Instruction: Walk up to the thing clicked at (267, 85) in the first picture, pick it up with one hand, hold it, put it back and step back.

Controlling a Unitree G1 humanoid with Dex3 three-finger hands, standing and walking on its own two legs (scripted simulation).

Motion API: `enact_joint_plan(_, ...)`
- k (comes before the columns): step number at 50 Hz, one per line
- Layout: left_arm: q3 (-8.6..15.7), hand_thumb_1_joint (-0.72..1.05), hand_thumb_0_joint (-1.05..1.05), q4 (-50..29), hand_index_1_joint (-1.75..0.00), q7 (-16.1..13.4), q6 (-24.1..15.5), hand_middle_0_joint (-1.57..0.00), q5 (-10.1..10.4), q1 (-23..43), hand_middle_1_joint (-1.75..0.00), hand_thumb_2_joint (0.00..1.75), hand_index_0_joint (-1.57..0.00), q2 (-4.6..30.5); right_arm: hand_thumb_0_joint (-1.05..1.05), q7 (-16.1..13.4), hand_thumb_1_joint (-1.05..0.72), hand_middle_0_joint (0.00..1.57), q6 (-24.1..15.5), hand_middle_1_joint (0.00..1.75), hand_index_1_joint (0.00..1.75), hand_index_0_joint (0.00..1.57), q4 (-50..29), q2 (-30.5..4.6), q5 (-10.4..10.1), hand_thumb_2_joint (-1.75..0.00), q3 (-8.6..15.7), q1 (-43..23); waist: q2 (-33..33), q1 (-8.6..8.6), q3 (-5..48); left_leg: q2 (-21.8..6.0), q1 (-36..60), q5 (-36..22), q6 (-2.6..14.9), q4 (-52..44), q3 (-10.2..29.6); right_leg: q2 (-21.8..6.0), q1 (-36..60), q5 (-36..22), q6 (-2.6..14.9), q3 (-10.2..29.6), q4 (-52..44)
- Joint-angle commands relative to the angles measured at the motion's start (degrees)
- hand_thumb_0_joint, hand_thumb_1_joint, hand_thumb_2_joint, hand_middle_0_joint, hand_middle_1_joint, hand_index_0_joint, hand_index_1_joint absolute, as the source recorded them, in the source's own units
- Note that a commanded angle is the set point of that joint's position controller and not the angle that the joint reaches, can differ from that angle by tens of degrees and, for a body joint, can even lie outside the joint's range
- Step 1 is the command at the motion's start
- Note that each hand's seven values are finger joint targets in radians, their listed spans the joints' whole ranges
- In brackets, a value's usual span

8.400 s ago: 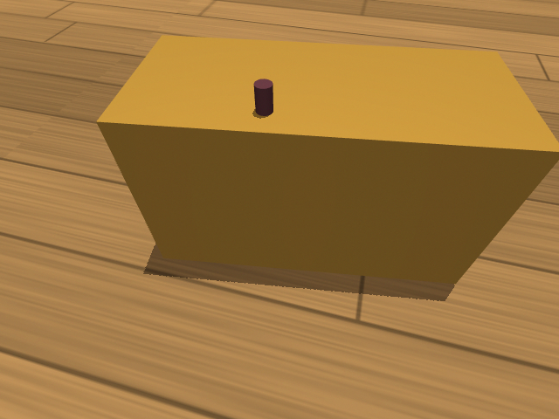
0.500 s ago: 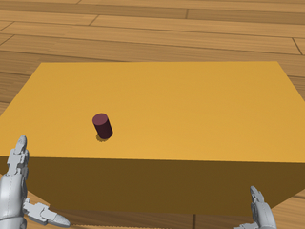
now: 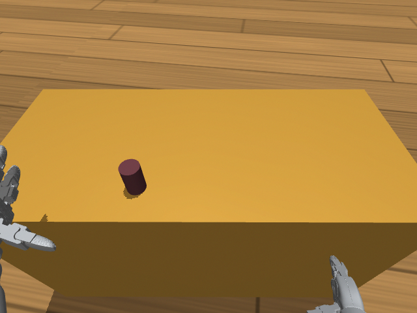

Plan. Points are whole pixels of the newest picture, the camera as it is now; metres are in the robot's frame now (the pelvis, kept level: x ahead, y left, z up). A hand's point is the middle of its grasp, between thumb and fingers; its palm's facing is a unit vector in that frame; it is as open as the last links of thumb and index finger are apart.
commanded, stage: go down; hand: left
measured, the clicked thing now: (133, 177) +0.42 +0.21 -0.03
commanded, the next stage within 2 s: none
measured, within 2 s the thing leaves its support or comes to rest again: neither
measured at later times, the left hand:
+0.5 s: hand (14, 190) +0.29 +0.36 +0.11, palm faces +0.18 -0.98 -0.01, open 17.2 cm
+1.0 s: hand (8, 180) +0.31 +0.38 +0.11, palm faces +0.18 -0.98 -0.01, open 17.4 cm
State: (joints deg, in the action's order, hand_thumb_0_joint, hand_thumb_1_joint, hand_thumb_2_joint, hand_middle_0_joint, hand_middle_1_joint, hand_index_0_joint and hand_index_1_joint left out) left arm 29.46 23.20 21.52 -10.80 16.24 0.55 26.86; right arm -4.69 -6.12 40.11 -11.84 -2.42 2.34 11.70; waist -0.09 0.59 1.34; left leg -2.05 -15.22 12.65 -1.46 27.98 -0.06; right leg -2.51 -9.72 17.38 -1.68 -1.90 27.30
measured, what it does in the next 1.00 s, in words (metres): stands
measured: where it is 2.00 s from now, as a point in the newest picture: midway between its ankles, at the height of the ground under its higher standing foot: outside the picture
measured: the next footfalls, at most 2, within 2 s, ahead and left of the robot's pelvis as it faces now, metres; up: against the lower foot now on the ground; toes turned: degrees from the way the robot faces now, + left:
none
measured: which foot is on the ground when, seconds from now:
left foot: down 0.00-1.00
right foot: down 0.00-1.00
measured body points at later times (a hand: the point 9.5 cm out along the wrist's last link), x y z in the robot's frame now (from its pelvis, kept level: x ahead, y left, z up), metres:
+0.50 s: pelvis +0.00 +0.01 +0.00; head +0.00 +0.02 +0.45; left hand +0.28 +0.41 +0.11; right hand +0.16 -0.25 -0.08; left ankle +0.02 +0.14 -0.74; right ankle -0.03 -0.14 -0.74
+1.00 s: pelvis +0.00 +0.01 +0.00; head +0.02 +0.03 +0.44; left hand +0.30 +0.43 +0.11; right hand +0.15 -0.25 -0.08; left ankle +0.02 +0.14 -0.74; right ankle -0.03 -0.14 -0.74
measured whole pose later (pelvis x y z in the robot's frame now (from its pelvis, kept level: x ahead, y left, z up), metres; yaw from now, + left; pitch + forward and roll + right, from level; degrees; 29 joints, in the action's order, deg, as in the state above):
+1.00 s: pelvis +0.00 +0.01 +0.00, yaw -1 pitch +6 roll -1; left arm 36.4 48.3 34.3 -9.9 16.2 18.6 39.4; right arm -8.8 -12.1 42.5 -13.2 -0.6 -0.7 11.0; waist 1.7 -1.4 4.2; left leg -2.5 -23.9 13.7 -0.7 32.0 -0.2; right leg -2.1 -17.3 16.8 -2.3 -1.5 28.7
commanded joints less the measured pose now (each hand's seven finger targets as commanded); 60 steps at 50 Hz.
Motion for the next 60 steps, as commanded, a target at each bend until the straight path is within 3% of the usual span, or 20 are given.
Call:
enact_joint_plan(1, 7.26, -0.48, 0.00, -8.04, -0.02, 3.35, -3.05, -0.04, 2.00, 15.86, -0.02, 0.05, -0.04, 19.51, 0.00, -1.40, 0.51, 0.05, -3.64, 0.05, 0.05, 0.05, -9.04, -11.29, 0.11, -0.06, 4.08, -5.56, -4.47, 0.40, 10.04, 1.75, 8.01, -10.71, 1.89, -3.32, -1.09, 1.94, -2.85, -12.60, 1.84, -1.22, -4.19)
enact_joint_plan(3, 7.11, -0.47, 0.00, -9.00, -0.02, 4.02, -3.42, -0.04, 1.70, 17.36, -0.02, 0.06, -0.04, 19.40, 0.00, -1.10, 0.52, 0.05, -4.01, 0.05, 0.05, 0.05, -8.79, -8.38, 0.36, -0.06, 1.59, -4.62, -5.87, 1.09, 11.85, 1.81, 8.60, -13.62, 1.80, -2.80, -1.14, 1.92, -1.83, -15.06, 1.92, -1.31, -3.72)
enact_joint_plan(5, 5.58, -0.46, 0.00, -2.14, -0.03, 4.94, -2.31, -0.04, 1.94, 13.76, -0.02, 0.06, -0.03, 16.82, 0.00, -1.63, 0.51, 0.05, -4.22, 0.05, 0.05, 0.05, -7.90, -9.61, 0.37, -0.06, 2.64, -5.33, -3.57, 0.68, 9.80, 1.73, 7.72, -13.73, 2.01, -2.66, -1.03, 1.97, -2.67, -15.37, 1.69, -1.15, -3.71)
enact_joint_plan(6, 6.03, -0.47, 0.00, -5.26, -0.02, 5.11, -2.94, -0.04, 2.32, 17.63, -0.01, 0.06, -0.03, 18.12, 0.00, -1.72, 0.51, 0.05, -4.43, 0.05, 0.05, 0.05, -7.34, -10.71, 0.51, -0.06, 3.44, -5.06, -5.11, 0.36, 10.31, 1.63, 7.74, -13.51, 1.81, -2.79, -0.98, 2.05, -3.28, -15.04, 1.89, -1.04, -3.63)
enact_joint_plan(7, 8.79, -0.47, 0.00, -9.61, -0.03, 5.06, -3.77, -0.04, 2.25, 22.41, -0.02, 0.06, -0.04, 23.04, 0.00, -1.83, 0.51, 0.05, -4.59, 0.05, 0.05, 0.05, -6.96, -11.05, 0.61, -0.06, 3.50, -5.16, -7.75, 0.97, 12.45, 1.63, 8.73, -14.54, 1.61, -2.48, -1.08, 2.05, -2.66, -15.67, 2.05, -1.18, -3.44)
enact_joint_plan(8, 8.77, -0.44, 0.00, -8.76, -0.02, 5.36, -3.91, -0.04, 1.83, 22.83, -0.01, 0.06, -0.03, 23.28, 0.00, -1.76, 0.52, 0.05, -4.77, 0.05, 0.05, 0.05, -7.79, -8.69, 0.65, -0.06, 1.36, -5.75, -8.90, 1.27, 13.25, 1.73, 8.97, -14.66, 1.57, -2.34, -1.22, 1.95, -2.31, -15.69, 2.05, -1.20, -3.53)
enact_joint_plan(9, 7.84, -0.45, 0.00, -0.57, -0.02, 5.68, -2.75, -0.04, 1.60, 17.24, -0.01, 0.06, -0.04, 20.84, 0.00, -1.98, 0.51, 0.05, -4.59, 0.05, 0.05, 0.05, -6.36, -9.95, 0.68, -0.06, 2.76, -4.23, -5.49, 0.61, 10.96, 1.35, 7.91, -13.63, 1.65, -2.72, -0.79, 2.37, -3.24, -14.26, 2.06, -1.36, -3.65)
enact_joint_plan(10, 6.59, -0.46, 0.00, -4.24, -0.02, 6.07, -2.95, -0.04, 2.35, 18.58, -0.01, 0.06, -0.04, 19.28, 0.00, -2.06, 0.52, 0.05, -4.69, 0.05, 0.05, 0.05, -6.20, -10.61, 0.65, -0.06, 3.55, -4.42, -5.77, 0.32, 10.43, 1.29, 7.90, -13.10, 1.64, -3.09, -0.80, 2.35, -3.26, -14.08, 2.10, -1.28, -3.97)
enact_joint_plan(13, 7.55, -0.44, 0.00, -1.47, -0.02, 7.13, -3.00, -0.04, 2.76, 22.76, -0.01, 0.06, -0.04, 21.78, 0.00, -2.32, 0.52, 0.05, -5.26, 0.05, 0.05, 0.05, -4.61, -11.05, 0.74, -0.06, 3.15, -5.85, -7.69, 0.17, 10.15, 1.04, 7.35, -10.53, 1.34, -3.53, -0.40, 2.50, -5.06, -11.49, 2.33, -1.32, -4.29)
enact_joint_plan(15, 8.83, -0.45, 0.00, -4.54, -0.02, 7.72, -3.61, -0.04, 2.91, 26.51, -0.02, 0.06, -0.04, 24.47, 0.00, -2.58, 0.52, 0.05, -5.77, 0.05, 0.05, 0.05, -6.56, -8.47, 0.57, -0.06, 0.68, -6.44, -8.16, 0.10, 12.17, 1.35, 8.31, -10.38, 1.73, -3.08, -0.80, 2.27, -4.35, -12.11, 2.07, -1.31, -4.66)
enact_joint_plan(16, 9.30, -0.44, 0.00, 0.08, -0.01, 7.92, -2.94, -0.05, 2.86, 23.14, -0.01, 0.05, -0.05, 24.21, 0.00, -3.04, 0.52, 0.05, -5.74, 0.05, 0.05, 0.05, -5.18, -10.90, 0.90, -0.05, 3.06, -6.02, -5.79, -0.23, 12.42, 1.39, 8.05, -11.88, 1.94, -2.66, -0.64, 2.36, -3.98, -13.66, 1.91, -1.32, -4.33)
enact_joint_plan(21, 8.61, -0.47, 0.00, 1.78, -0.02, 10.45, -2.30, -0.05, 3.12, 28.51, -0.02, 0.05, -0.05, 25.98, 0.00, -3.93, 0.51, 0.05, -6.63, 0.05, 0.05, 0.05, -5.09, -9.51, 1.12, -0.06, 0.84, -7.39, -6.39, -0.87, 12.53, 2.09, 7.97, -11.23, 2.48, -2.20, -1.18, 1.80, -5.39, -14.17, 1.53, -0.68, -4.82)
enact_joint_plan(24, 9.17, -0.49, 0.00, 8.21, -0.02, 11.09, -1.38, -0.05, 2.79, 25.78, -0.01, 0.05, -0.04, 26.93, 0.00, -4.15, 0.52, 0.05, -6.50, 0.05, 0.05, 0.05, -2.04, -9.16, 1.32, -0.06, 0.20, -3.10, -5.03, -0.88, 11.87, 2.01, 7.44, -12.20, 2.57, -1.85, -0.94, 2.12, -6.01, -14.80, 1.45, -1.07, -4.57)
enact_joint_plan(27, 9.37, -0.49, 0.00, 8.43, -0.02, 12.17, -1.99, -0.04, 2.59, 29.51, -0.02, 0.05, -0.04, 29.18, 0.00, -4.59, 0.52, 0.05, -7.27, 0.05, 0.05, 0.05, -3.47, -12.69, 1.68, -0.06, 2.74, -3.26, -6.90, -1.88, 13.16, 1.67, 8.80, -11.38, 2.08, -1.85, -0.56, 2.43, -8.16, -13.35, 1.80, -1.27, -4.15)
enact_joint_plan(28, 8.88, -0.47, 0.00, 8.75, -0.02, 12.50, -1.92, -0.04, 2.44, 29.37, -0.01, 0.06, -0.04, 28.96, 0.00, -4.44, 0.52, 0.05, -7.46, 0.05, 0.05, 0.05, -4.58, -11.05, 1.58, -0.06, 0.93, -4.39, -5.97, -1.16, 11.83, 1.62, 7.85, -9.82, 2.13, -2.23, -0.46, 2.47, -8.27, -11.84, 1.80, -1.39, -4.58)
enact_joint_plan(39, 10.51, -0.49, 0.00, 12.26, -0.03, 12.01, -2.64, -0.04, 1.90, 31.70, -0.03, 0.06, -0.04, 32.03, 0.00, -4.60, 0.52, 0.05, -8.58, 0.05, 0.05, 0.05, -5.98, -10.98, 1.79, -0.06, 0.60, -4.70, -6.73, -0.83, 12.84, 1.49, 5.11, -7.63, 1.92, -1.03, -0.12, 2.69, -9.59, -9.54, 2.03, -1.36, -3.56)
enact_joint_plan(40, 10.13, -0.50, 0.00, 10.58, -0.04, 12.02, -2.81, -0.04, 1.79, 33.41, -0.04, 0.07, -0.04, 32.05, 0.00, -4.39, 0.53, 0.05, -8.89, 0.05, 0.05, 0.05, -7.06, -9.67, 1.79, -0.06, -0.92, -5.72, -7.95, -0.53, 13.71, 1.46, 5.39, -6.93, 1.76, -1.15, -0.07, 2.72, -9.52, -8.96, 2.19, -1.39, -3.41)
enact_joint_plan(43, 11.17, -0.50, 0.00, 11.00, -0.04, 12.31, -2.89, -0.04, 2.07, 34.01, -0.03, 0.07, -0.04, 33.70, 0.00, -5.08, 0.52, 0.05, -8.82, 0.05, 0.05, 0.05, -7.13, -12.12, 1.88, -0.06, 1.18, -5.26, -7.39, -1.33, 17.90, 1.45, 7.32, -12.22, 2.13, 0.51, -0.01, 2.61, -8.51, -13.60, 1.84, -1.34, -2.48)
enact_joint_plan(45, 11.39, -0.51, 0.00, 13.75, -0.04, 12.51, -2.42, -0.05, 1.41, 32.88, -0.04, 0.07, -0.04, 34.69, 0.00, -4.87, 0.52, 0.05, -8.44, 0.05, 0.05, 0.05, -3.56, -10.00, 1.82, -0.06, -0.15, -3.57, -8.05, -1.06, 15.68, 1.49, 6.20, -13.07, 2.20, 0.85, -0.14, 2.59, -9.75, -13.95, 1.82, -1.19, -2.36)
enact_joint_plan(60, 11.62, -0.53, 0.00, 17.20, -0.05, 14.14, -2.85, -0.05, 0.59, 37.56, -0.04, 0.07, -0.05, 38.36, 0.00, -5.59, 0.52, 0.05, -9.09, 0.05, 0.05, 0.05, -5.40, -11.67, 2.19, -0.06, 0.47, -4.75, -7.82, -2.60, 18.33, 1.47, 5.36, -11.86, 2.55, 3.25, 0.37, 2.61, -13.23, -12.89, 1.51, -1.28, -0.37)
